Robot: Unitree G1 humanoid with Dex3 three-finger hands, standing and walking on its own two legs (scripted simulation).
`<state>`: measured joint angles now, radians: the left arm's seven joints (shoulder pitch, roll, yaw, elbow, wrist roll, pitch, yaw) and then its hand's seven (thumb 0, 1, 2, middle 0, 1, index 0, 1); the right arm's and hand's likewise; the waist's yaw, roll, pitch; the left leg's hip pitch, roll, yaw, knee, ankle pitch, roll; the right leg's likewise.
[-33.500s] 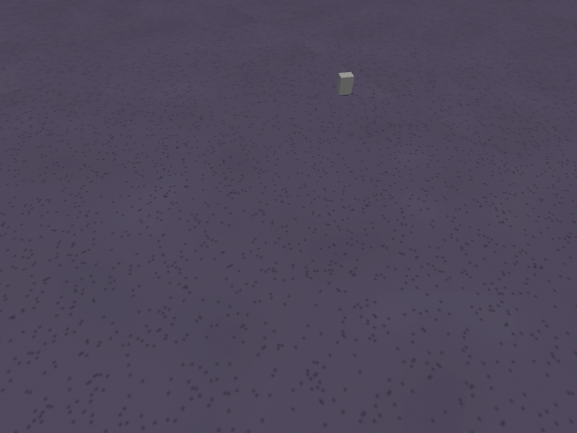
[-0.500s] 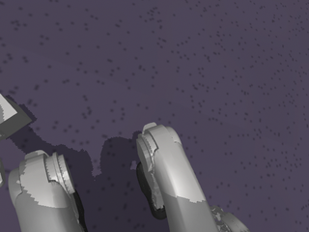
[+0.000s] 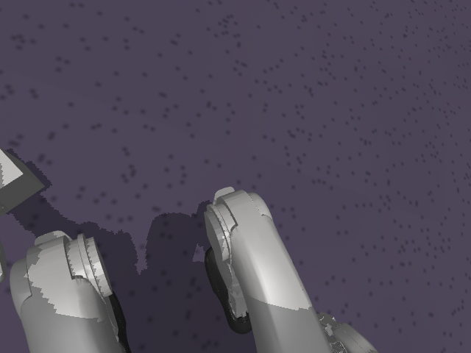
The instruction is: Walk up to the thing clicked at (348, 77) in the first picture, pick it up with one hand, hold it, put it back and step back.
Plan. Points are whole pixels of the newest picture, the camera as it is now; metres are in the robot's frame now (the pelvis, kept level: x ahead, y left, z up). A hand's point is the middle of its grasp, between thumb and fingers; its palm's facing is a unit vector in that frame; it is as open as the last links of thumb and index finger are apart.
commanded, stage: close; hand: left
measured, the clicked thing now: out of the picture +0.43 +0.29 -0.25
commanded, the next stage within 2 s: rest palm in 1.18 s
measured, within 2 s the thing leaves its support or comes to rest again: neither
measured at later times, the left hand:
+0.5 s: hand out of the picture +0.42 +0.31 -0.19, palm faces -0.40 -0.21 -0.89, open 11.9 cm
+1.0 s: hand out of the picture +0.42 +0.31 -0.19, palm faces -0.41 -0.20 -0.89, open 10.7 cm
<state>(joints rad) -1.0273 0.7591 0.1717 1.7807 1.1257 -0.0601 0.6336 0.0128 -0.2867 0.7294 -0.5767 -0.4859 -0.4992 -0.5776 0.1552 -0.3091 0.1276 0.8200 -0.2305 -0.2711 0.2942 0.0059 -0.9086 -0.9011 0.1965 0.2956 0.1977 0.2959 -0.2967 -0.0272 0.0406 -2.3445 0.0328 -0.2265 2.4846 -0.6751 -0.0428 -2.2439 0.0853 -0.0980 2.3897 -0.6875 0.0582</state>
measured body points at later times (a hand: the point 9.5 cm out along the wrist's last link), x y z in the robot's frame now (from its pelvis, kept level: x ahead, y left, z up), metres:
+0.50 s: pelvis +0.00 +0.00 +0.00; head +0.24 +0.07 +0.37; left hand +0.44 +0.31 -0.14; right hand +0.03 -0.26 -0.09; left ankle +0.07 +0.14 -0.28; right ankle +0.10 -0.12 -0.28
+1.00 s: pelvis +0.00 +0.00 +0.00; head +0.24 +0.07 +0.37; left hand +0.44 +0.31 -0.14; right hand +0.03 -0.26 -0.09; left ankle +0.07 +0.14 -0.28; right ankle +0.10 -0.12 -0.28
